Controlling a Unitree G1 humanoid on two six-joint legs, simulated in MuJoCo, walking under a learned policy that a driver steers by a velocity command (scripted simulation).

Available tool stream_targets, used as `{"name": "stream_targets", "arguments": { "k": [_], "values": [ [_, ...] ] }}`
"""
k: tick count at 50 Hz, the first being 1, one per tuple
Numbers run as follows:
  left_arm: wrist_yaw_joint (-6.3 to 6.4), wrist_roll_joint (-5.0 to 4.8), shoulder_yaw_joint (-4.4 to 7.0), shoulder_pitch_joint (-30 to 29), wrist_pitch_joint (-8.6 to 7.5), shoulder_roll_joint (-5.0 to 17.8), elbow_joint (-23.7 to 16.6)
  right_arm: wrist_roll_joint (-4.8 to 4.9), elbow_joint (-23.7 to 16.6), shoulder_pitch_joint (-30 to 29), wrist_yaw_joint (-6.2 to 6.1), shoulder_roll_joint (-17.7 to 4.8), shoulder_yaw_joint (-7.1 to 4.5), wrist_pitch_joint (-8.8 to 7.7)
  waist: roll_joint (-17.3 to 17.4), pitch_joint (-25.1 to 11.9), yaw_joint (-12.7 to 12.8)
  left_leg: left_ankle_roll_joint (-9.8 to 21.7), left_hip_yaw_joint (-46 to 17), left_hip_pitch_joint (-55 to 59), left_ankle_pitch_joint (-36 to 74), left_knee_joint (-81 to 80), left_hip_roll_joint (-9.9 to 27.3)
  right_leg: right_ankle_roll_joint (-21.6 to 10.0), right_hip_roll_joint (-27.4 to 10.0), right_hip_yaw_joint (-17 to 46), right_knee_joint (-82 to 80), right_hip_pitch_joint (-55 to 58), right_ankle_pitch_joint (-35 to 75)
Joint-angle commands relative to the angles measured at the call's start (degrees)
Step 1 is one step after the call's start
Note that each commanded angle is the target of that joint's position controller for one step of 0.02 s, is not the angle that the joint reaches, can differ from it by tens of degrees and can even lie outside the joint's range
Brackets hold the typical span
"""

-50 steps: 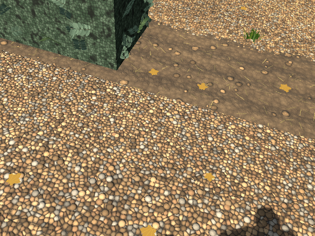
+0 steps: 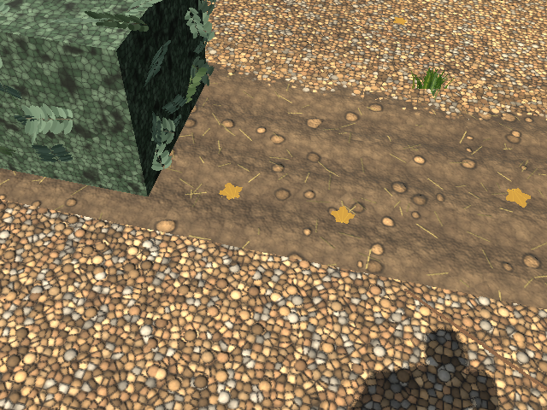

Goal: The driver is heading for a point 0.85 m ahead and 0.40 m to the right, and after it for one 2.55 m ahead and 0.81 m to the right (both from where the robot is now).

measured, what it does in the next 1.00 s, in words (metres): goes down, turning right: right foot, then left foot 0.16 m lower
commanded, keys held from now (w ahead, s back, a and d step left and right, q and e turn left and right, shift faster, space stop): w+e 1.00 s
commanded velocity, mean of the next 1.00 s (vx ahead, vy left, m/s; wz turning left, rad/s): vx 0.50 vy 0.00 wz -0.56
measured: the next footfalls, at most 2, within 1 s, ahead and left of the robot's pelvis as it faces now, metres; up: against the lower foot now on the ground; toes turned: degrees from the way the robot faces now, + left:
right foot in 0.32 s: +0.19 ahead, -0.16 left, +0.00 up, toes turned -13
left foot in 0.76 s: +0.60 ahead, -0.08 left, -0.17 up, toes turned -31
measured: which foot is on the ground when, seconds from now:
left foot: down 0.00-0.34, up 0.36-0.74, down 0.76-1.00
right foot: up 0.00-0.30, down 0.32-0.76, up 0.78-1.00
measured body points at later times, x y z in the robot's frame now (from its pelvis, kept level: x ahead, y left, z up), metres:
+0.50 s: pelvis +0.23 -0.09 -0.04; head +0.25 -0.09 +0.41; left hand +0.31 +0.18 -0.17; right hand +0.38 -0.39 -0.11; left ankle +0.29 +0.06 -0.68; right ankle +0.15 -0.15 -0.74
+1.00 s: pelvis +0.54 -0.14 -0.17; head +0.57 -0.15 +0.28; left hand +0.80 +0.00 -0.28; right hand +0.42 -0.37 -0.30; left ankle +0.56 -0.06 -0.91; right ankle +0.54 -0.33 -0.82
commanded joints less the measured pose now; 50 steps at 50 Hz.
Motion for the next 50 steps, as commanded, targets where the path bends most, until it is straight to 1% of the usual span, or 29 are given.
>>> {"name": "stream_targets", "arguments": {
  "k": [1, 4, 5, 10, 13, 15, 16, 17, 18, 19, 20, 21, 23, 25, 26, 28, 30, 34, 36, 37, 38, 39, 40, 41, 42, 43, 45, 48, 50],
  "values": [
    [0.16, 0.61, 0.87, -0.8, 0.11, 1.8, -4.4, -0.26, -2.1, -1.8, -0.85, -8.0, -2.21, -1.48, 6.3, 0.2, 1.0, 6.2, -9.8, 4.5, 12.9, -13.0, 15.4, 0.5, -2.0, 3.1, -6.7, -5.7, 7.3],
    [-0.95, 1.36, 0.50, -2.7, -0.42, 0.3, -6.0, -0.46, -0.5, -1.4, -1.94, -9.5, -2.85, -0.90, 6.8, -1.7, 1.1, 5.8, -2.1, 4.4, 20.2, -11.4, 13.9, 1.0, -2.0, -0.5, -11.9, -1.1, 15.4],
    [-1.44, 1.76, 1.40, -0.4, -0.38, 2.4, -5.0, -1.46, -0.8, -1.1, -2.07, -10.6, -3.15, -1.37, 5.6, -4.0, 1.6, 6.8, -1.9, 5.3, 23.1, -7.9, 16.1, 1.3, -1.7, -1.6, -4.7, 1.0, 20.2],
    [-2.52, 1.72, 1.53, -7.2, 0.91, 2.0, -9.4, 0.50, 0.8, 3.6, -1.78, -8.7, -3.14, -0.52, 6.5, 2.5, -1.3, 6.7, -1.3, 12.4, 22.8, -1.5, 19.3, -0.7, -2.3, -2.8, -1.2, -10.6, 10.6],
    [-4.02, 0.86, 1.99, -6.5, 1.88, 2.7, -11.3, 2.07, -0.2, 2.9, -1.44, -10.7, -3.89, 0.12, 8.4, 1.9, -0.6, 6.3, -0.8, 15.3, 32.9, 5.4, 20.9, -1.7, -1.3, -6.0, -1.1, -9.7, 2.2],
    [-3.96, 0.24, 3.45, 4.0, 2.26, 5.0, -9.1, 3.16, -3.5, -6.1, -1.02, -13.2, -4.40, -0.15, 9.3, -2.4, 6.9, 4.4, 5.2, 2.8, 47.5, 16.7, 17.1, -3.4, 3.4, -14.0, -5.4, 13.8, -0.9],
    [-3.30, 0.19, 5.23, 15.9, 1.90, 8.4, -5.5, 3.43, -5.1, -11.2, -0.57, -14.4, -4.75, -1.09, 7.5, -6.3, 13.8, 3.7, 4.9, -7.1, 49.8, 31.1, 15.4, -4.5, 7.7, -18.1, -8.1, 31.5, 2.6],
    [-2.21, 0.30, 6.31, 27.2, 1.27, 10.7, -1.6, 3.92, -6.9, -18.9, 0.30, -12.8, -4.24, -2.60, 0.0, -4.3, 22.2, 0.2, 3.6, -22.5, 17.6, 56.3, 10.3, -8.3, 6.0, -12.9, -21.5, 44.3, 14.0],
    [-2.07, 0.17, 5.06, 17.9, 0.29, 12.8, -3.4, 3.23, -9.3, -11.5, 1.28, -5.0, -2.48, -4.47, -21.0, 0.6, 11.2, -2.2, -0.3, -37.6, -26.9, 78.1, -0.2, -16.8, -2.7, 13.3, -30.2, 40.8, 20.3],
    [-2.90, -0.87, 1.46, 11.2, -1.68, 7.3, -8.4, 2.80, -8.7, -5.2, 1.46, -7.4, -2.36, -5.66, -14.7, -3.0, 5.3, 0.7, -11.9, -39.1, -28.8, 73.1, 2.5, -19.9, -7.4, 25.1, -32.9, 36.5, 30.0],
    [-3.91, 0.03, 1.53, 12.5, -2.91, 6.0, -7.8, 4.60, -11.8, -10.2, 0.89, -9.0, -2.77, -5.14, -8.1, -2.3, 5.3, 0.5, -11.5, -43.7, -21.7, 69.8, 0.3, -22.4, -12.2, 34.5, -41.1, 33.8, 14.5],
    [-3.90, -0.82, 2.52, 11.6, -3.77, 9.6, -6.6, 3.81, -12.5, -14.5, 0.02, -7.1, -2.06, -4.25, 3.2, 0.3, 3.4, 1.0, -12.7, -45.7, -19.2, 62.4, 2.2, -20.0, -13.0, 37.4, -39.2, 30.3, 4.7],
    [-2.63, -0.61, 1.33, 2.2, -4.62, 7.9, -9.4, 2.00, -11.7, -12.4, -1.08, -7.0, -1.53, -2.30, 8.3, 2.5, -1.9, -0.6, -13.6, -36.4, -16.8, 49.2, 5.4, -17.6, -12.2, 30.2, -34.6, 15.0, 7.8],
    [-0.68, 1.46, 1.72, 0.2, -4.29, 9.3, -10.4, -0.17, -11.6, -12.8, 0.27, -7.2, -1.20, -2.16, 4.8, 0.2, -1.4, -1.2, -10.2, -27.0, -0.5, 39.6, 4.3, -15.5, -7.3, 21.2, -32.9, 8.9, 13.9],
    [0.88, 1.00, 0.83, 5.6, -4.90, 6.0, -9.1, -0.02, -12.0, -17.3, 1.42, -9.4, -1.84, -3.10, 4.0, 0.5, 1.5, -0.3, -12.4, -31.6, 14.7, 30.3, 4.6, -13.1, -3.3, 17.2, -29.0, 13.0, 5.3],
    [2.88, 0.07, 0.07, 9.0, -3.81, 3.3, -7.5, -2.24, -13.7, -23.3, 3.96, -3.2, 0.60, -3.70, 2.8, -1.6, 5.4, 0.1, -7.7, -16.5, 38.1, 11.3, -0.7, -10.0, 4.0, 9.1, -29.4, 6.2, -6.3],
    [3.20, 0.36, 0.22, 11.4, -2.38, 4.1, -5.8, -0.86, -15.1, -24.0, 5.09, -2.1, 0.88, -2.72, 0.3, -2.1, 5.7, -0.1, -8.1, -9.1, 41.2, 9.5, -2.6, -9.2, 3.7, 10.7, -26.7, 3.3, -10.5],
    [3.05, -1.11, -0.16, 14.4, -1.07, 0.3, -5.0, 0.52, -15.7, -23.2, 3.82, -3.9, 0.32, -1.95, -1.8, 0.2, 6.8, -2.0, -12.6, -10.2, 38.1, -3.0, 1.2, -6.7, 3.8, 14.6, -14.5, 16.5, -15.5],
    [3.39, -1.36, -0.05, 13.3, -0.24, -0.2, -4.9, 1.36, -12.6, -15.5, 2.83, -4.8, -0.83, -2.61, -0.7, -0.3, 3.8, -3.6, -13.2, -4.9, 41.3, -13.2, 4.7, -5.6, 6.1, 13.6, -1.9, 21.5, -9.7],
    [2.76, -0.91, 0.44, 12.6, 0.30, 1.3, -4.7, 1.36, -9.3, -5.2, 2.42, -5.4, -1.84, -2.50, -0.1, -3.7, -1.2, -3.6, -12.2, 7.4, 40.8, -11.4, 6.3, -4.5, 7.0, 9.9, 9.2, 16.9, -7.7],
    [1.66, -0.06, 0.13, 12.6, -0.46, -1.3, -4.8, 1.00, -5.9, 6.7, 2.61, -6.6, -2.27, -2.13, 2.9, -8.3, -5.0, -1.2, -17.7, 25.6, 44.3, -1.5, 11.8, -2.8, 9.5, 9.0, 24.8, 1.8, -25.0],
    [0.30, -0.74, -1.23, 19.1, -1.23, -5.5, -5.0, -0.88, -4.4, 12.0, 2.90, -8.0, -1.73, -2.41, 12.1, -14.8, -3.9, -1.4, -18.9, 44.0, 61.1, 17.9, 16.8, -2.2, 11.5, 10.5, 42.0, -16.0, -36.3],
    [-0.10, -2.38, -1.76, 25.2, -2.57, -3.2, -6.1, 0.34, -3.2, 11.3, 2.77, -11.3, -3.21, -2.02, 23.3, -19.0, -0.6, 3.1, -29.9, 48.0, 57.4, 18.4, 22.4, -0.4, 7.1, 11.1, 47.5, -25.7, -29.9],
    [0.20, -3.17, -1.74, 22.8, -3.00, 0.0, -7.9, 1.32, -2.3, 10.1, 2.74, -14.2, -4.45, -1.15, 22.7, -20.4, -0.8, 12.1, -39.6, 44.9, 26.6, 10.5, 27.5, 1.1, 4.7, 7.2, 51.9, -31.8, -25.9],
    [1.35, -2.44, -1.15, 16.2, -2.49, 2.0, -8.7, 0.41, -2.2, 7.0, 2.41, -10.9, -3.62, -0.49, 9.1, -16.6, -0.4, 14.0, -42.5, 32.6, -1.2, -0.4, 27.3, 1.5, 2.7, 2.9, 52.4, -30.6, -17.4],
    [2.25, -2.23, 0.57, 7.8, -2.44, 5.6, -10.4, -0.69, -5.4, -1.4, 1.41, -6.2, -1.76, -1.38, 4.6, -9.7, 1.2, 13.7, -41.1, 18.6, -2.4, -5.1, 27.0, 0.1, 0.8, 5.8, 41.3, -27.0, -4.9],
    [2.25, 0.00, 0.91, 5.6, -0.99, 4.0, -10.3, 0.39, -3.3, -8.3, 0.84, -4.2, -0.52, -2.15, 4.0, 1.6, 5.9, 8.2, -26.0, -2.1, 9.0, -7.5, 18.3, 1.4, -2.5, 7.7, 23.0, -17.2, 1.1],
    [1.16, 1.38, 0.45, 0.8, -2.01, -0.6, -12.7, -1.07, -1.3, -6.0, -0.14, -6.6, -1.11, -2.50, 8.7, 0.7, 3.5, 6.6, -12.6, -7.6, 24.9, -10.2, 12.1, 3.8, -2.3, 2.3, 1.9, -6.2, 11.3],
    [0.05, 0.93, -0.47, -1.6, -2.29, -2.6, -13.6, 0.03, -0.3, -3.2, -0.76, -7.8, -1.47, -2.05, 8.5, -1.7, 1.8, 6.2, -10.7, -0.7, 31.4, -10.0, 13.3, 2.5, -1.9, 1.5, -7.7, -6.5, 15.3]
  ]
}}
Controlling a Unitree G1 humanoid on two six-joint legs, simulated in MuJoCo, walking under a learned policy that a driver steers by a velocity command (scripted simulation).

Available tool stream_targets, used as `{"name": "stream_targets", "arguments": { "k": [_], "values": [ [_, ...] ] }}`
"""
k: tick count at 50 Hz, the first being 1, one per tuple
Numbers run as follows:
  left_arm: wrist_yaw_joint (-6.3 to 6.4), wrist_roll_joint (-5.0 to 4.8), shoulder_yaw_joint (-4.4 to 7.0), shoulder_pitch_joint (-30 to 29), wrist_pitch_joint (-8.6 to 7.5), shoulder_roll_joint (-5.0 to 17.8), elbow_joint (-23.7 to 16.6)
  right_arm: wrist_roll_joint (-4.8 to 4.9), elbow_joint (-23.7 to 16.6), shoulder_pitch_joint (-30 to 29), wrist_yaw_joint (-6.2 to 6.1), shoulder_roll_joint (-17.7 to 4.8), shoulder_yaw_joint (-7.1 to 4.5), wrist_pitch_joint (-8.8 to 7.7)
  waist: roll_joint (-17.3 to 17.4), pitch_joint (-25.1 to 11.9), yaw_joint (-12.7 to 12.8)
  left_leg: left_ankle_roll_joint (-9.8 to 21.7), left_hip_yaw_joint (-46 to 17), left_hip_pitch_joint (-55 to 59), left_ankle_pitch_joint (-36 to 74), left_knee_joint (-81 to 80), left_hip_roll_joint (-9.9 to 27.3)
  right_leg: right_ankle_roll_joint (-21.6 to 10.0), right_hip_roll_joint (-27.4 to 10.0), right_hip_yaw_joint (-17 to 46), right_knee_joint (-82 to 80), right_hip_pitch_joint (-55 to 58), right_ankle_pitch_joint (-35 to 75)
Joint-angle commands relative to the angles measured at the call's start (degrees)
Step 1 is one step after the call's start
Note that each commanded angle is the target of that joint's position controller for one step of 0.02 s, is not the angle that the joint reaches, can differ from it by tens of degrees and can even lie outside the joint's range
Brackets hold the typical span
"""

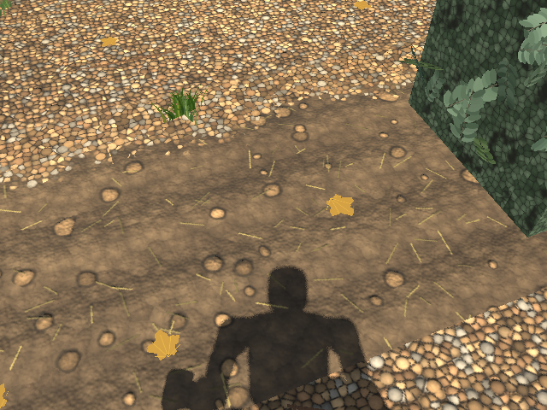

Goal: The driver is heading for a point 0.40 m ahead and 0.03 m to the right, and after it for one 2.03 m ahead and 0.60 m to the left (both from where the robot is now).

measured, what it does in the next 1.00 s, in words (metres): walks ahead: right foot, then left foot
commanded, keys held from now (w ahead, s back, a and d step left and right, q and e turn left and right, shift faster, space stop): w+e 0.28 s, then w+q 0.72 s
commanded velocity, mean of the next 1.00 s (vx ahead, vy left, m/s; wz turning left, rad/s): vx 0.50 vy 0.00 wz -0.01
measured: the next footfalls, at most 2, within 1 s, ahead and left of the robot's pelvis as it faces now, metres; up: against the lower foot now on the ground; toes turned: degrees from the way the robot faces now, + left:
right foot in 0.26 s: +0.28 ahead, -0.14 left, +0.00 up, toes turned -10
left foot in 0.80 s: +0.62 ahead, +0.04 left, +0.00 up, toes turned -1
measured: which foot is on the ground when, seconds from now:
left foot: down 0.00-0.28, up 0.30-0.78, down 0.80-1.00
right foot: up 0.00-0.24, down 0.26-0.82, up 0.84-1.00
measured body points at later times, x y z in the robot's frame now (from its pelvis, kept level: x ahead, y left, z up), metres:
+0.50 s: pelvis +0.27 -0.07 +0.01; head +0.29 -0.08 +0.45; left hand +0.42 +0.17 -0.10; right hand +0.34 -0.36 -0.11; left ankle +0.37 +0.10 -0.65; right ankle +0.24 -0.13 -0.74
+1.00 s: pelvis +0.55 -0.03 +0.00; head +0.59 -0.03 +0.45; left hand +0.70 +0.24 -0.09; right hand +0.68 -0.30 -0.10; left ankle +0.58 +0.04 -0.74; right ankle +0.58 -0.21 -0.66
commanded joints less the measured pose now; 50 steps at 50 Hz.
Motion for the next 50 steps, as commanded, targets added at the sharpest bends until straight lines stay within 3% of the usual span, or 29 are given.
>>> {"name": "stream_targets", "arguments": {
  "k": [1, 3, 6, 8, 11, 12, 13, 14, 15, 16, 17, 18, 19, 20, 22, 26, 31, 35, 38, 39, 40, 41, 42, 43, 44, 45, 46, 48, 50],
  "values": [
    [-1.37, 0.08, -0.38, -2.3, -0.88, -0.2, -5.0, 1.10, -5.1, -5.7, -1.22, -8.6, -1.68, -1.01, 8.1, -1.5, 0.5, 4.8, -8.2, 0.9, 36.0, -10.5, 17.6, -1.0, -0.9, 0.2, -15.0, 3.8, 9.0],
    [-2.31, -0.02, -0.40, -6.5, -0.48, 0.3, -6.3, 1.97, -4.1, -3.3, -1.66, -9.4, -1.88, 0.12, 6.2, -0.8, -1.3, 3.6, -6.6, 7.0, 34.0, -10.6, 18.2, -2.3, -0.3, -1.5, -20.1, 1.5, 10.4],
    [-4.04, -0.29, -0.41, -13.5, -0.52, 0.5, -9.1, 1.95, -2.8, 0.2, -2.05, -10.2, -1.91, 1.63, 4.9, 1.4, -3.7, 2.3, -3.5, 12.8, 31.8, -9.8, 18.8, -3.2, 0.5, -4.4, -25.4, -0.4, 9.5],
    [-4.90, -0.40, -0.34, -16.0, -0.73, 0.8, -10.6, 1.89, -2.7, 0.6, -2.00, -11.2, -2.09, 2.47, 5.4, 1.8, -3.6, 2.4, -1.7, 15.6, 36.1, -7.5, 19.5, -4.2, 1.5, -6.5, -27.1, 0.3, 4.4],
    [-5.23, 0.15, 0.80, -12.8, -0.65, 3.5, -11.2, 2.18, -3.6, -0.8, -2.44, -14.3, -2.72, 3.35, 8.8, -1.7, 0.1, 2.0, 2.0, 15.2, 61.2, 2.7, 19.2, -7.0, 6.7, -12.3, -28.3, 12.7, -5.7],
    [-5.18, 0.04, 1.88, -6.9, -0.53, 5.7, -10.0, 2.39, -4.1, -1.5, -2.69, -15.2, -2.96, 3.54, 9.0, -4.7, 3.5, 1.5, 2.9, 13.0, 66.2, 11.1, 18.9, -8.8, 8.3, -12.6, -30.5, 21.3, -6.0],
    [-4.48, -0.02, 3.61, 3.7, -0.41, 9.1, -7.5, 2.72, -5.0, -3.3, -2.82, -15.4, -2.87, 3.35, 7.2, -9.5, 9.3, -0.3, 4.2, 4.1, 59.6, 24.4, 16.9, -11.7, 8.0, -9.4, -35.8, 38.1, -0.4],
    [-3.19, -0.36, 4.62, 10.2, 0.02, 14.4, -5.7, 0.06, -6.8, -2.1, -2.29, -10.2, -1.15, 2.35, -3.7, -14.6, 8.7, -2.3, 4.0, -14.3, 13.5, 43.4, 11.1, -16.3, -4.6, 9.7, -34.2, 57.0, 8.5],
    [-3.20, -0.18, 4.08, 9.0, -0.86, 16.3, -7.4, 0.79, -9.0, 1.2, -0.50, -7.6, 0.54, 0.03, -11.4, -23.0, 5.1, -3.4, -6.4, -33.9, -20.4, 59.3, 2.1, -28.1, -17.3, 39.9, -41.8, 71.1, 1.3],
    [-2.86, 0.56, 2.86, 10.5, -0.65, 10.9, -6.2, 3.02, -8.3, -3.3, 0.80, -12.4, -0.86, -1.42, -2.4, -19.8, 8.5, -2.7, -11.4, -39.2, -15.3, 59.8, 6.3, -24.4, -15.5, 32.3, -44.5, 67.7, -1.0],
    [-2.71, 0.60, 2.00, 5.9, -0.96, 8.8, -6.5, 4.15, -9.7, -6.8, 0.92, -12.4, -0.77, -1.51, -0.4, -11.9, 6.8, -2.4, -9.9, -38.9, -10.3, 55.6, 8.6, -21.5, -13.4, 22.9, -45.0, 58.9, 4.2],
    [-2.91, 0.44, 1.32, 1.5, -1.44, 7.4, -6.8, 3.15, -9.2, -7.9, 0.51, -11.2, -0.62, -1.08, 5.0, -7.6, 3.9, -2.9, -9.3, -35.2, -6.8, 50.5, 11.3, -19.0, -11.0, 16.9, -46.4, 49.2, 10.0],
    [-2.90, 0.62, 0.71, -1.5, -1.86, 5.6, -7.0, 2.21, -8.6, -7.6, 0.14, -11.2, -0.86, -0.31, 4.5, -5.6, 2.1, -3.6, -9.3, -31.5, -4.7, 46.9, 12.7, -17.7, -9.1, 12.8, -48.0, 42.9, 12.6],
    [-2.78, 1.12, 0.40, -2.7, -2.25, 5.2, -6.7, 2.41, -8.3, -5.8, 0.16, -10.6, -0.84, 0.58, 2.6, -4.6, 0.4, -4.2, -9.4, -28.0, -2.9, 45.9, 13.4, -17.2, -8.1, 10.5, -50.1, 38.0, 13.0],
    [-2.84, 1.22, 0.63, -2.2, -3.41, 6.3, -5.0, 2.35, -7.6, -4.1, -0.23, -9.1, -0.66, 1.79, 1.9, -3.6, -0.7, -5.5, -8.7, -26.4, 0.3, 43.4, 13.6, -17.1, -7.7, 6.5, -53.0, 33.9, 16.3],
    [-2.27, 1.59, 0.81, 0.5, -4.26, 7.2, -1.8, 2.25, -9.3, -9.4, -0.79, -7.9, -0.34, 2.39, 1.8, -0.8, 1.2, -6.1, -9.9, -30.8, 12.6, 32.4, 12.7, -14.0, -5.9, -1.8, -54.8, 35.2, 19.3],
    [-1.86, 1.11, 0.74, 3.2, -4.32, 8.2, 0.8, 2.58, -11.8, -16.9, 0.59, -5.9, 0.59, 1.84, 0.9, 1.5, 4.9, -4.4, -7.6, -28.4, 24.1, 16.6, 9.9, -10.6, -6.1, -7.2, -55.6, 39.3, 14.7],
    [-1.57, 0.71, 1.15, 5.7, -3.00, 9.3, 3.0, 2.46, -15.0, -20.9, 2.41, -6.0, 0.92, 1.76, 0.9, 2.8, 5.9, -1.9, -6.1, -33.3, 15.8, 12.5, 8.5, -10.2, -10.2, -7.8, -51.0, 50.1, 21.9],
    [-0.50, 0.51, 1.68, 3.5, -1.64, 11.7, 2.5, 2.11, -15.7, -16.5, 3.25, -8.6, -0.19, 2.10, -2.3, -1.7, 2.0, 1.2, -1.0, -24.0, 5.8, 12.1, 3.8, -8.0, -10.3, -10.2, -40.6, 52.3, 47.3],
    [-0.10, 0.45, 1.75, 2.5, -1.16, 12.3, 2.2, 2.19, -14.3, -9.9, 3.12, -10.7, -1.34, 2.28, -2.4, -5.3, -1.8, 2.8, 0.1, -15.1, 5.9, 10.6, 1.5, -6.8, -9.2, -11.8, -31.9, 50.4, 52.9],
    [0.35, 0.51, 1.44, 2.1, -1.25, 11.9, 1.6, 2.36, -12.4, -0.9, 2.41, -14.1, -2.98, 2.39, -0.4, -9.9, -6.5, 5.3, -3.7, 0.4, 11.3, 7.9, 2.3, -4.6, -7.0, -13.5, -18.8, 41.8, 45.8],
    [-0.26, 1.60, -0.42, 7.4, -2.68, 6.7, -1.0, 1.97, -12.1, 5.0, 1.60, -20.9, -4.87, 2.43, 12.1, -17.8, -5.3, 15.4, -30.3, 25.0, 10.0, 8.0, 17.4, -0.5, 1.3, -13.8, 4.8, 16.4, 13.9],
    [-1.46, 2.26, -1.45, 7.0, -4.67, 5.5, -0.8, 2.44, -12.7, 5.1, 1.51, -18.2, -3.78, 2.20, 15.0, -25.4, -5.1, 21.0, -53.1, 34.2, 6.6, -1.6, 24.2, 0.1, 8.6, -2.7, 15.1, 4.3, -26.2],
    [-2.50, -0.06, -0.36, 2.0, -6.04, 9.3, -2.3, 2.10, -12.7, 3.9, 1.27, -14.9, -2.80, 2.25, 11.4, -20.0, -6.7, 17.7, -46.1, 31.4, 1.7, -3.1, 22.3, -1.2, 4.6, 1.9, 17.1, -1.5, -23.5],
    [-2.67, -0.82, -0.78, -1.6, -6.67, 9.0, -3.8, 2.19, -13.3, 0.6, 1.05, -13.2, -2.36, 2.23, 7.3, -12.4, -5.5, 15.3, -38.6, 22.7, 2.6, -4.0, 20.1, -1.9, 2.1, 0.5, 13.2, -2.5, -19.1],
    [-2.26, 0.30, -0.70, -3.1, -6.80, 8.8, -4.0, 2.21, -14.1, -3.2, 0.95, -12.1, -2.00, 2.36, 3.1, -6.7, -3.0, 13.9, -33.4, 13.2, 7.9, -5.3, 17.9, -1.7, 0.2, -0.5, 7.4, -0.6, -16.2],
    [-1.84, 1.32, -0.12, -2.6, -6.25, 9.5, -3.9, 1.78, -15.0, -5.8, 0.80, -10.5, -1.39, 2.29, 3.4, -4.3, -0.7, 13.2, -29.6, 6.5, 13.7, -6.7, 16.1, -1.2, -1.5, -0.8, 3.3, 3.6, -14.1],
    [-1.62, 1.83, -0.04, -0.3, -4.84, 8.7, -3.9, 1.56, -16.0, -7.7, 0.55, -10.6, -1.41, 2.32, 5.9, -3.2, 1.7, 13.5, -26.8, -0.4, 19.2, -8.8, 14.0, 0.6, -1.9, -1.7, -0.6, 7.8, -12.4],
    [-1.21, 2.08, -0.51, -1.0, -3.95, 7.4, -4.2, 1.74, -15.7, -7.4, -0.04, -11.8, -1.76, 2.15, 6.2, -2.4, 1.9, 13.2, -22.8, -4.7, 23.3, -9.3, 12.3, 2.6, -1.5, -3.1, -6.2, 9.1, -9.1]
  ]
}}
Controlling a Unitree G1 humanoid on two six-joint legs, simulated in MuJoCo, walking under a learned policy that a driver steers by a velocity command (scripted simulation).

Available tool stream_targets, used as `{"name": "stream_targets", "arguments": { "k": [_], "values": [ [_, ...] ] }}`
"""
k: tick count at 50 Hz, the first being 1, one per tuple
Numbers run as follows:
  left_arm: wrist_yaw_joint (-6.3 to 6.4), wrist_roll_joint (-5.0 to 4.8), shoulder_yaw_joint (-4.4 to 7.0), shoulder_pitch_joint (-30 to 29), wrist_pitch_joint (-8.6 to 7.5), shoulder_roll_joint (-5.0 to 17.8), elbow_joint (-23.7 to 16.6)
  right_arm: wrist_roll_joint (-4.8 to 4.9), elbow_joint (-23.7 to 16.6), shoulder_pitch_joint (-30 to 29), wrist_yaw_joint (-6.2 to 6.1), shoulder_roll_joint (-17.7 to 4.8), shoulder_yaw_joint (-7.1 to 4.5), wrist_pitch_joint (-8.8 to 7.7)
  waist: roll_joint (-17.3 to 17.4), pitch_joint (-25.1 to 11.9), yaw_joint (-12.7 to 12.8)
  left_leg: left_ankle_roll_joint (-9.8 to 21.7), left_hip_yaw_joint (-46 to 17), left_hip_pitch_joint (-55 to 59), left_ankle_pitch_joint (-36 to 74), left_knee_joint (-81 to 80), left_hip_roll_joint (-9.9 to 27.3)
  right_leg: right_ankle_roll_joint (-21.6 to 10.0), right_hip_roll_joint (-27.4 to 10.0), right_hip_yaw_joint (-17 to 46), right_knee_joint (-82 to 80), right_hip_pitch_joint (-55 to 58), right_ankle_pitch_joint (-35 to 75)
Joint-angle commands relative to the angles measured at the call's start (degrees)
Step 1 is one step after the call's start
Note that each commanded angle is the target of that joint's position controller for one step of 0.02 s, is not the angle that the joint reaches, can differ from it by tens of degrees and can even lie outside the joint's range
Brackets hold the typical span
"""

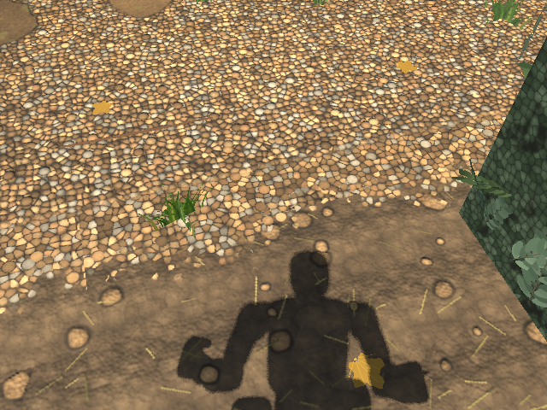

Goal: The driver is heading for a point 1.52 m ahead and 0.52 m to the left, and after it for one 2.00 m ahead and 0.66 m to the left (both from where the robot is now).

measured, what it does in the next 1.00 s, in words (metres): walks ahead, turning left: right foot, then left foot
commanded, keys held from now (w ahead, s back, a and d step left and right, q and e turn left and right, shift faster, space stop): w+q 1.00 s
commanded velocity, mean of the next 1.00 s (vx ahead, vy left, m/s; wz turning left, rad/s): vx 0.50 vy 0.00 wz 0.58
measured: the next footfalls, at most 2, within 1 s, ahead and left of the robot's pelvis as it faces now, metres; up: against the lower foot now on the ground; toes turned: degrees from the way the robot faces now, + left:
right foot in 0.26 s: +0.33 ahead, -0.14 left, +0.00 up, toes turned +14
left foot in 0.80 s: +0.50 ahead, +0.21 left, +0.00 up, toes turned +30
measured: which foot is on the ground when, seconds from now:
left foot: down 0.00-0.28, up 0.30-0.78, down 0.80-1.00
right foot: up 0.00-0.24, down 0.26-0.80, up 0.82-1.00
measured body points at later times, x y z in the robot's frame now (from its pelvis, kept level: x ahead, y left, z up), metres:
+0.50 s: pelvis +0.27 -0.05 +0.00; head +0.29 -0.05 +0.45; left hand +0.27 +0.24 -0.10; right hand +0.49 -0.27 -0.10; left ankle +0.25 +0.11 -0.66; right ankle +0.29 -0.15 -0.74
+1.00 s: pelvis +0.48 +0.12 +0.00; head +0.51 +0.15 +0.45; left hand +0.46 +0.44 -0.10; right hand +0.73 -0.05 -0.10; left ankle +0.46 +0.18 -0.74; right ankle +0.61 -0.02 -0.66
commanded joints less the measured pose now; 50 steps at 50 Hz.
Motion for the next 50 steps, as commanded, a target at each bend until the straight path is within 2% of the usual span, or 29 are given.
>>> {"name": "stream_targets", "arguments": {
  "k": [1, 4, 8, 11, 12, 13, 14, 15, 16, 17, 18, 19, 21, 22, 26, 31, 35, 37, 38, 39, 40, 41, 42, 43, 44, 45, 46, 48, 50],
  "values": [
    [0.66, 0.55, 1.10, 0.6, 0.37, 4.2, -3.7, 0.13, -4.4, -2.1, -1.13, -9.0, -2.44, -0.96, 3.8, -3.4, 1.9, 10.9, -12.6, 0.3, 17.4, -10.1, 13.2, 2.8, -0.1, -1.6, -8.3, -1.3, 6.8],
    [0.36, 0.22, 0.23, -6.4, 0.09, 2.3, -5.0, 0.84, -3.3, 0.5, -1.92, -9.6, -2.72, -0.30, 5.6, -3.3, -1.1, 7.6, -10.3, -1.4, 11.5, -8.5, 10.1, 3.4, 2.5, -2.0, -22.4, 3.3, 18.8],
    [-0.62, -0.98, 0.79, -11.2, -0.70, 4.3, -6.3, 1.26, -2.1, 4.2, -2.20, -9.7, -2.79, 0.54, 6.9, -3.6, -2.9, 6.3, -16.4, 3.1, 3.9, -5.1, 12.0, 2.7, 4.7, -0.2, -31.7, 6.3, 20.8],
    [-1.07, -1.26, 1.99, -8.4, -1.56, 6.5, -6.0, 0.97, -2.3, 3.3, -2.40, -9.5, -2.91, 0.90, 8.8, -3.6, -0.4, 4.8, -21.8, 6.5, 2.2, -0.1, 13.7, 0.2, 4.7, 0.9, -35.0, 10.5, 15.1],
    [-0.88, -1.12, 2.58, -4.6, -1.83, 7.2, -4.9, 0.84, -2.7, 2.5, -2.37, -8.4, -2.63, 0.96, 8.8, -4.7, 1.8, 3.6, -21.6, 5.8, 2.8, 3.1, 12.2, -1.2, 4.6, 0.0, -37.3, 15.9, 15.0],
    [-0.47, -0.34, 3.38, 1.2, -2.10, 8.9, -4.2, 0.51, -3.3, 2.4, -2.17, -5.8, -1.75, 0.73, 7.1, -9.2, 4.6, 1.7, -19.0, 2.8, 2.8, 11.6, 9.6, -3.8, 0.5, 2.7, -37.0, 26.3, 14.0],
    [0.03, 0.10, 4.15, 9.5, -1.97, 12.1, -3.5, -0.59, -4.2, 4.5, -2.08, -2.0, -0.45, 0.52, -2.2, -17.0, 6.6, -0.8, -12.2, -5.0, -11.9, 28.7, 4.5, -7.2, -10.2, 13.9, -37.0, 40.8, 12.1],
    [-0.50, 0.33, 4.99, 12.3, -1.10, 15.5, -1.3, 1.68, -6.4, 10.9, -2.02, -2.1, -0.11, 0.02, -22.3, -19.8, 3.0, -3.2, -6.6, -24.5, -26.7, 44.3, 0.7, -16.2, -20.8, 41.7, -43.6, 51.5, -4.7],
    [-0.70, -0.59, 3.84, 9.5, -0.98, 9.7, -2.9, 2.07, -4.3, 9.6, -2.24, -7.9, -1.30, 0.15, -12.2, -13.5, 4.4, -4.3, -8.0, -29.6, -22.6, 50.6, 5.0, -14.9, -19.4, 40.8, -46.2, 47.0, -14.0],
    [-0.40, -0.64, 2.98, 7.8, -0.59, 6.8, -3.2, 1.48, -5.0, 3.6, -2.13, -9.9, -1.96, 0.53, -6.8, -7.7, 5.8, -4.7, -6.4, -30.3, -17.2, 51.9, 6.8, -12.5, -16.7, 30.3, -45.9, 41.1, -11.0],
    [-0.41, -0.17, 2.45, 5.5, -0.35, 5.9, -3.3, 0.91, -5.4, 1.2, -2.10, -8.9, -1.97, 0.83, -3.0, -4.7, 4.8, -5.2, -5.3, -28.2, -13.3, 50.6, 8.5, -11.3, -14.0, 23.1, -46.8, 35.1, -3.0],
    [-0.32, -0.08, 2.10, 4.0, -0.21, 4.7, -2.8, 0.49, -6.1, -0.3, -1.91, -8.3, -2.17, 0.88, -3.3, -2.6, 4.0, -5.4, -5.1, -27.4, -10.8, 48.1, 10.0, -11.1, -11.9, 18.1, -47.8, 31.6, 2.9],
    [-0.13, 0.05, 1.89, 3.5, -0.47, 4.1, -1.9, 1.18, -6.3, 0.3, -1.28, -6.2, -2.01, 1.31, -6.2, -1.8, 2.7, -5.6, -3.7, -24.1, -8.6, 45.7, 11.6, -10.7, -9.6, 10.9, -50.2, 27.6, 8.8],
    [-0.13, -0.15, 1.99, 3.7, -0.65, 4.3, -1.3, 1.21, -6.5, 0.0, -1.16, -5.3, -1.83, 1.55, -6.2, -1.7, 2.6, -5.9, -2.9, -24.3, -8.0, 44.8, 11.8, -11.2, -9.4, 8.5, -51.1, 27.2, 11.2],
    [0.10, -0.09, 2.89, 4.5, -0.59, 6.9, 1.0, 0.78, -8.0, -4.0, -0.91, -3.8, -1.25, 1.81, -3.6, -1.0, 2.9, -7.2, -2.5, -27.6, -1.9, 36.8, 12.7, -12.5, -10.7, 1.6, -52.8, 29.3, 20.0],
    [0.44, -0.62, 3.21, 5.8, 0.39, 9.0, 3.1, 0.86, -9.6, -11.5, 0.75, -2.3, -0.42, 1.02, -2.7, 0.8, 5.6, -6.2, 1.6, -24.1, 9.3, 21.5, 11.9, -10.5, -9.6, -7.3, -52.7, 31.4, 23.3],
    [0.37, -1.80, 3.86, 7.5, 1.47, 11.1, 4.8, 1.07, -11.8, -15.5, 1.97, -3.0, -0.60, 1.05, -3.1, 2.2, 5.9, -3.5, 4.8, -21.9, 5.0, 14.9, 10.4, -9.0, -11.6, -10.6, -50.2, 36.4, 29.8],
    [0.67, -2.36, 4.45, 7.0, 2.06, 12.8, 4.9, 0.64, -11.9, -13.0, 2.08, -4.9, -1.59, 1.43, -4.8, -0.2, 3.3, -1.0, 7.8, -15.4, -0.9, 13.4, 7.1, -7.8, -11.7, -13.0, -43.2, 38.2, 48.1],
    [0.88, -2.63, 4.71, 6.6, 2.44, 13.6, 4.8, 0.49, -11.0, -8.2, 1.95, -6.7, -2.59, 1.70, -5.1, -3.1, 0.3, 0.6, 9.3, -8.9, -2.4, 12.1, 4.7, -7.0, -11.1, -14.4, -35.8, 38.0, 56.4],
    [1.08, -2.82, 4.43, 6.0, 2.68, 13.0, 4.6, 0.63, -8.5, 1.1, 1.40, -9.3, -4.27, 1.95, -3.6, -7.9, -4.9, 2.8, 9.6, 4.4, 1.7, 8.2, 2.3, -5.4, -9.2, -16.1, -24.1, 33.4, 56.7],
    [1.19, -1.26, 3.26, 7.1, 2.36, 10.1, 3.6, 0.97, -6.4, 10.3, 0.20, -13.6, -6.03, 2.52, 2.6, -12.9, -8.4, 6.0, -1.2, 22.2, 3.1, 7.6, 8.4, -3.0, -6.8, -16.0, -6.7, 18.6, 37.4],
    [0.38, 0.83, 0.65, 12.0, 0.87, 2.1, -0.1, 1.07, -7.5, 7.0, -0.05, -19.8, -6.31, 1.76, 17.4, -17.8, -0.3, 16.7, -35.2, 37.8, -6.2, 1.4, 23.0, 0.1, 5.4, -10.0, 12.5, -6.0, -15.0],
    [-0.41, -1.10, 1.42, 6.0, -1.03, 7.6, -0.6, 0.87, -8.7, 9.1, 0.34, -14.9, -5.05, 0.84, 10.8, -23.7, -5.6, 17.9, -44.2, 39.3, -13.8, -5.7, 25.3, -0.5, 4.8, 1.5, 17.8, -11.5, -14.9],
    [-0.76, -2.97, 1.97, 1.3, -1.89, 9.6, -2.3, 0.46, -7.9, 7.1, 0.47, -12.0, -4.10, 0.03, 8.3, -15.0, -5.5, 15.1, -35.8, 33.3, -10.5, -6.5, 23.7, -1.5, 2.4, 1.0, 16.3, -15.4, -9.1],
    [-0.45, -2.23, 1.60, 0.7, -2.35, 8.7, -2.2, 0.67, -7.9, 3.9, 0.41, -10.6, -3.60, -0.31, 3.6, -10.1, -3.0, 13.0, -28.9, 24.7, -4.9, -6.5, 21.0, -1.8, -0.1, 0.7, 11.3, -12.9, -4.1],
    [-0.04, -0.73, 1.84, 0.8, -2.32, 8.7, -1.6, 0.43, -8.4, 0.2, 0.30, -9.2, -3.11, -0.33, 2.1, -7.2, -0.6, 11.6, -23.9, 17.3, 1.8, -6.8, 18.8, -1.3, -1.6, 0.6, 6.6, -9.0, -1.5],
    [-0.06, -0.17, 2.15, 1.8, -1.72, 9.1, -1.3, -0.22, -9.1, -1.9, 0.10, -8.0, -2.57, -0.40, 3.0, -6.1, 1.4, 11.1, -20.9, 12.3, 6.9, -8.0, 17.2, -0.9, -2.5, 0.9, 4.3, -5.2, 0.4],
    [-0.08, 0.28, 2.02, 2.8, -0.51, 7.9, -1.0, -0.24, -8.7, -2.7, -0.37, -8.2, -2.53, -0.68, 3.6, -5.4, 2.7, 11.8, -18.4, 7.2, 13.0, -9.6, 16.1, 0.7, -2.3, -0.1, 0.6, -2.5, 1.9],
    [0.10, 0.60, 1.54, 0.6, 0.22, 6.4, -1.6, -0.02, -7.5, -1.3, -1.14, -9.1, -2.74, -0.81, 3.1, -4.1, 2.4, 11.6, -15.0, 3.7, 15.8, -10.1, 14.6, 2.3, -1.4, -1.0, -4.9, -2.3, 5.8]
  ]
}}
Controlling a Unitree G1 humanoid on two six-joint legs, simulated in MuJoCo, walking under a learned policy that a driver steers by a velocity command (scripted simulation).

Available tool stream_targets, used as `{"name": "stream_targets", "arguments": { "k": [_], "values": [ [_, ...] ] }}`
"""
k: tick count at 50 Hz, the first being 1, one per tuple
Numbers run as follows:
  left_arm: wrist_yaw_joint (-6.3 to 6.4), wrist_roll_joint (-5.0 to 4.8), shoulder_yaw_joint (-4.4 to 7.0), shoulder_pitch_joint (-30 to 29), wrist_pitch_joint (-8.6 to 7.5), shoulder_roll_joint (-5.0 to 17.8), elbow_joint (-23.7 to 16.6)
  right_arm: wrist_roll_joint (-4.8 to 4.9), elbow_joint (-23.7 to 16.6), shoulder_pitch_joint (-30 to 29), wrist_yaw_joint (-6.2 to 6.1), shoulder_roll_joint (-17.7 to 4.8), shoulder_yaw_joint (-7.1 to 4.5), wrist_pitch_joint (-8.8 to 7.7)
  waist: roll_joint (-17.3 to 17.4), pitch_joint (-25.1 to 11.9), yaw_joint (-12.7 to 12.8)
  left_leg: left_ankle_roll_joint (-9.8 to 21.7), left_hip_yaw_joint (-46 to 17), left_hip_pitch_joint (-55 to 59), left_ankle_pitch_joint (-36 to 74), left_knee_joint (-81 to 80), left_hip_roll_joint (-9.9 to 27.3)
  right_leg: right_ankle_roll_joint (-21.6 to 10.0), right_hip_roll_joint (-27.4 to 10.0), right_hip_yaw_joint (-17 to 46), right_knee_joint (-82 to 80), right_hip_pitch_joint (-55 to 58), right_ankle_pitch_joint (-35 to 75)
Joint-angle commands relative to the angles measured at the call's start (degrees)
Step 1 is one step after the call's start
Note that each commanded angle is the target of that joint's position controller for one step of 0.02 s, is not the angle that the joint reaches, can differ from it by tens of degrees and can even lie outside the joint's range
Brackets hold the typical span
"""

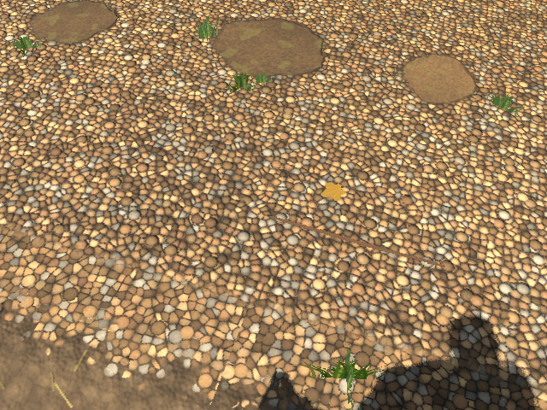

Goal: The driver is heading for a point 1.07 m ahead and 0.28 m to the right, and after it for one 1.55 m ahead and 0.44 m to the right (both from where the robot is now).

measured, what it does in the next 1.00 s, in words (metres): walks ahead: right foot, then left foot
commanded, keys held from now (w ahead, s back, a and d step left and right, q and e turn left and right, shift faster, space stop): w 0.66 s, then w+e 0.34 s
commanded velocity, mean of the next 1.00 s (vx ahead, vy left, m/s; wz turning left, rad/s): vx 0.50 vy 0.00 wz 0.04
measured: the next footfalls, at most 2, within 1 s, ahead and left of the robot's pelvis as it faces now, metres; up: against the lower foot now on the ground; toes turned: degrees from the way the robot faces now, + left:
right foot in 0.30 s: +0.35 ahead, -0.14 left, +0.00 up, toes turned +6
left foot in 0.80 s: +0.60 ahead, +0.13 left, +0.00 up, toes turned +4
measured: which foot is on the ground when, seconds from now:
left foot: down 0.00-0.32, up 0.34-0.78, down 0.80-1.00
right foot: up 0.00-0.28, down 0.30-0.80, up 0.82-1.00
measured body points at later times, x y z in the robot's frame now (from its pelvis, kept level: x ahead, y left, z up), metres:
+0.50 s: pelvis +0.28 -0.06 +0.00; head +0.31 -0.07 +0.45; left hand +0.34 +0.22 -0.11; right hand +0.43 -0.31 -0.11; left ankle +0.28 +0.09 -0.67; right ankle +0.31 -0.15 -0.74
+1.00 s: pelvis +0.54 +0.03 +0.00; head +0.57 +0.04 +0.45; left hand +0.63 +0.31 -0.12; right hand +0.65 -0.24 -0.10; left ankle +0.56 +0.13 -0.74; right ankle +0.54 -0.13 -0.66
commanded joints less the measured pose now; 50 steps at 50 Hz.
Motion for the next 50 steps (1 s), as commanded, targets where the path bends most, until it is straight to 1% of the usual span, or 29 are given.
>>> {"name": "stream_targets", "arguments": {
  "k": [1, 5, 9, 12, 13, 14, 15, 16, 17, 18, 19, 20, 22, 24, 27, 31, 34, 36, 38, 39, 40, 41, 42, 43, 44, 45, 46, 48, 50],
  "values": [
    [0.26, 0.49, 1.09, 0.5, 0.36, 4.1, -3.0, 0.07, -3.7, -2.3, -1.32, -9.1, -2.44, -1.35, 4.0, -4.4, 2.0, 10.7, -13.5, 2.1, 16.3, -10.2, 13.9, 2.1, -0.1, -0.5, -7.7, -2.3, 7.9],
    [-0.76, -0.11, -0.13, -7.5, -0.12, 1.6, -4.2, 0.42, -0.9, 1.5, -1.84, -8.8, -2.06, -1.19, 5.7, -3.2, -2.0, 7.0, -9.6, 0.7, 9.6, -9.9, 11.5, 1.9, 2.3, -1.5, -24.2, 3.4, 23.4],
    [-1.72, -0.86, 0.29, -12.1, -0.78, 3.3, -5.9, 0.78, 1.9, 5.2, -1.67, -9.2, -2.03, -1.07, 6.2, -1.1, -3.9, 6.7, -13.6, 7.2, 6.7, -7.3, 15.1, -0.4, 3.1, -0.6, -30.6, 2.2, 22.3],
    [-2.05, -0.84, 0.93, -10.3, -1.16, 4.6, -6.0, 0.55, 3.2, 5.5, -1.82, -9.5, -2.23, -0.39, 7.8, -0.9, -2.5, 5.6, -16.4, 12.7, 12.5, -3.9, 17.5, -3.0, 3.8, -1.1, -33.0, 3.6, 14.7],
    [-1.93, -0.77, 1.33, -7.4, -1.31, 5.1, -5.4, 0.58, 3.2, 4.7, -1.83, -9.5, -2.23, -0.14, 8.3, -1.9, -0.7, 4.8, -15.9, 13.2, 18.7, -1.1, 16.9, -4.2, 4.8, -2.4, -34.6, 7.7, 13.1],
    [-1.63, -0.45, 2.24, -1.6, -1.47, 6.6, -3.7, 0.46, 3.0, 4.0, -1.80, -8.5, -1.84, -0.01, 7.4, -5.7, 2.3, 3.5, -13.7, 12.6, 26.5, 5.7, 14.0, -6.0, 5.4, -3.3, -36.1, 16.4, 14.6],
    [-1.32, 0.21, 3.02, 7.4, -1.61, 9.1, -2.5, -0.22, 1.9, 3.3, -1.81, -6.6, -0.93, -0.03, 4.5, -14.0, 6.3, 1.5, -10.9, 6.1, 22.5, 18.9, 10.9, -9.7, -1.4, 3.1, -33.2, 31.5, 18.1],
    [-1.23, 0.64, 4.51, 14.9, -1.06, 13.8, -0.8, 0.60, 1.7, 10.6, -1.78, -3.1, 0.24, -0.83, -9.6, -23.0, 5.8, -3.6, -4.7, -14.4, 0.6, 40.4, 2.1, -19.2, -13.3, 25.6, -35.0, 53.4, 9.5],
    [-1.85, -1.20, 3.61, 16.8, -0.71, 9.8, 0.5, 0.80, 1.9, 10.3, -1.69, -4.8, 0.28, -1.49, -13.7, -22.6, 6.5, -4.5, -7.0, -24.7, -23.6, 48.3, 1.1, -20.7, -16.9, 39.7, -43.1, 55.5, -2.8],
    [-1.65, -1.79, 2.65, 13.5, -0.42, 6.7, 0.2, 1.61, 1.2, 4.5, -1.50, -8.6, -0.81, -1.68, -7.3, -13.3, 7.1, -4.2, -7.5, -29.5, -20.2, 51.7, 4.5, -18.0, -15.5, 34.1, -44.5, 48.5, -9.3],
    [-1.40, -1.17, 2.11, 9.7, 0.07, 5.6, -0.7, 1.36, 0.1, 0.0, -1.46, -8.5, -0.68, -1.79, -2.9, -8.1, 6.0, -4.1, -4.7, -29.2, -15.4, 50.3, 7.3, -16.2, -13.2, 27.0, -45.6, 40.8, -7.1],
    [-1.41, -0.70, 1.55, 7.3, 0.34, 4.3, -0.7, 0.49, -0.6, -2.6, -1.35, -7.8, -0.70, -1.91, -1.2, -3.6, 4.7, -4.3, -3.2, -28.4, -12.1, 46.3, 9.2, -15.7, -10.7, 22.1, -47.6, 33.8, -2.1],
    [-1.38, -0.04, 0.97, 5.4, 0.06, 3.1, -0.7, 0.14, 0.1, -1.1, -1.20, -6.1, -0.73, -1.62, -3.7, -2.8, 2.1, -4.8, -2.5, -23.0, -8.2, 41.4, 11.5, -14.9, -7.5, 16.4, -50.2, 27.4, 6.0],
    [-1.29, -0.59, 1.16, 5.9, -0.32, 3.9, 0.0, 0.03, 0.5, -0.4, -1.22, -4.3, -0.33, -1.26, -4.3, -3.2, 1.4, -5.7, -1.1, -21.9, -6.6, 37.9, 12.0, -15.7, -6.7, 12.2, -51.7, 25.5, 12.6],
    [-0.80, -0.96, 1.74, 7.3, -0.17, 6.0, 1.4, -0.46, -1.0, -5.5, -1.28, -3.0, 0.34, -1.52, -2.6, -2.3, 2.5, -6.9, -0.1, -23.5, 1.1, 28.0, 12.7, -15.8, -6.1, 7.4, -53.2, 25.8, 19.3],
    [-0.45, -1.65, 1.86, 10.8, 0.58, 7.2, 3.4, 0.00, -2.3, -13.1, -0.44, -1.7, 0.97, -2.30, -2.2, -1.2, 5.4, -7.0, 1.8, -19.4, 12.4, 14.2, 10.8, -13.8, -4.3, 2.5, -53.1, 26.3, 20.0],
    [-0.38, -2.06, 1.93, 14.3, 1.36, 7.6, 5.2, 0.50, -4.0, -18.0, 0.35, -2.2, 0.88, -2.74, -2.2, 0.2, 7.0, -6.4, 1.7, -18.7, 13.0, 9.4, 9.7, -13.5, -6.3, 3.9, -51.6, 29.5, 19.4],
    [-0.08, -2.26, 2.12, 15.1, 2.14, 8.0, 6.0, 0.53, -4.9, -19.2, 0.91, -3.0, 0.53, -3.23, -2.5, 0.6, 6.2, -5.4, 1.0, -18.1, 9.6, 6.4, 9.0, -12.7, -7.8, 5.9, -49.1, 32.5, 20.8],
    [0.30, -2.26, 2.60, 14.2, 2.77, 9.3, 6.2, 0.40, -4.1, -15.9, 0.99, -4.8, -0.22, -3.69, -3.4, -0.9, 3.5, -4.1, 1.4, -12.1, 6.0, 4.1, 7.8, -11.6, -8.3, 7.2, -45.0, 33.6, 25.7],
    [0.42, -2.26, 2.49, 13.1, 2.94, 9.2, 6.0, 0.19, -2.5, -10.3, 0.67, -6.4, -1.16, -3.84, -3.0, -4.2, 0.0, -2.9, 2.6, -3.3, 6.2, 1.9, 6.7, -10.4, -6.3, 5.8, -39.0, 32.2, 32.2],
    [0.39, -1.64, 1.69, 12.9, 2.78, 7.1, 5.4, -0.42, -0.6, -1.8, 0.07, -9.4, -2.46, -3.86, -1.8, -10.9, -3.9, -0.7, 0.7, 11.1, 7.8, 3.6, 9.7, -8.5, -3.1, 3.7, -28.0, 26.3, 30.9],
    [0.25, -0.56, 0.10, 15.4, 2.08, 2.0, 3.4, -1.67, 0.1, 6.6, -0.60, -14.4, -3.67, -3.54, 7.6, -20.7, -5.4, 4.8, -15.9, 33.0, 6.9, 5.7, 23.7, -4.8, 3.7, -0.2, -7.4, 8.1, 12.8],
    [0.22, -1.57, -0.73, 20.3, 1.26, -0.2, 3.6, -1.16, 1.0, 8.5, -0.35, -13.9, -3.52, -2.84, 19.0, -27.0, -4.1, 9.5, -34.5, 39.3, -3.8, -1.4, 31.1, -3.3, 7.7, 2.1, 5.1, -4.0, -17.7],
    [0.17, -3.07, 1.04, 15.9, 1.20, 5.9, 3.6, -0.59, 1.1, 6.8, -0.49, -9.1, -2.25, -2.65, 12.3, -19.5, -5.2, 7.4, -31.1, 33.4, -11.1, -4.0, 28.7, -3.3, 4.5, 4.7, 10.5, -8.7, -15.2],
    [0.17, -3.32, 1.54, 11.6, 1.28, 6.9, 2.3, -0.14, 1.2, 3.0, -0.61, -7.4, -1.59, -2.66, 10.0, -12.0, -4.3, 5.8, -23.3, 25.5, -10.0, -5.8, 27.1, -3.4, 2.3, 3.0, 10.4, -10.3, -9.9],
    [0.31, -2.64, 1.62, 9.7, 1.53, 6.3, 2.0, -0.44, 1.2, -0.6, -0.49, -6.0, -1.09, -2.83, 7.3, -8.3, -2.5, 5.1, -18.2, 18.4, -6.3, -8.0, 24.8, -3.2, 0.4, 2.3, 8.5, -8.3, -5.5],
    [0.30, -2.27, 1.91, 9.8, 2.14, 5.5, 2.1, -0.75, 1.4, -3.2, -0.34, -4.4, -0.72, -3.19, 7.8, -5.6, -0.7, 4.6, -13.4, 13.2, -2.6, -10.2, 22.8, -2.9, -1.0, 2.4, 6.4, -6.0, -2.5],
    [0.19, -2.56, 1.78, 11.7, 3.57, 2.9, 2.6, -1.10, 2.2, -5.8, -0.29, -3.7, -0.82, -4.08, 8.7, -4.0, 1.6, 4.7, -7.1, 7.2, 2.3, -13.7, 21.3, -2.2, -2.2, 2.1, 5.4, -1.6, 0.6],
    [0.33, -2.33, 1.82, 10.4, 4.49, 2.0, 1.6, -1.21, 3.4, -6.4, -0.47, -4.6, -1.29, -4.73, 7.1, -2.3, 2.4, 5.2, -2.5, 5.5, 7.2, -15.5, 21.5, -1.4, -2.5, 2.5, 3.7, -3.1, 3.8]
  ]
}}
Over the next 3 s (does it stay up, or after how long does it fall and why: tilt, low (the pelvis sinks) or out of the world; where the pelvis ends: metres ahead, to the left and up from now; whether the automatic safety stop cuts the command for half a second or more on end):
stays up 1.10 -0.16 0.00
